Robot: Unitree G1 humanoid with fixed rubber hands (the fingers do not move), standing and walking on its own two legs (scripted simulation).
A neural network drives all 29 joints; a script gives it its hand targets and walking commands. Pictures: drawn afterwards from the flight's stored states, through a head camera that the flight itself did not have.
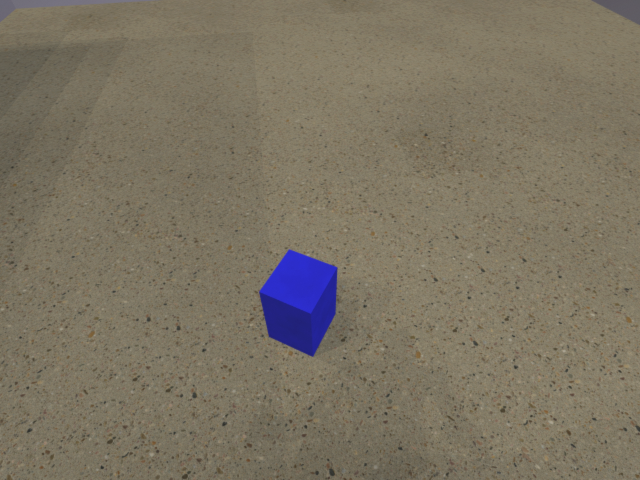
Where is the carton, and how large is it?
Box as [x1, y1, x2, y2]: [259, 249, 336, 356]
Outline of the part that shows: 289,249 261,288 259,293 269,336 312,356 335,312 336,267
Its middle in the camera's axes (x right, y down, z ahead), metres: -0.05 +0.22 +1.26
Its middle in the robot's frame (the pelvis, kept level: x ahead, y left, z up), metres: +0.75 +0.08 -0.61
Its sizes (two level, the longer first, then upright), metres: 0.183 0.171 0.275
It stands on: the floor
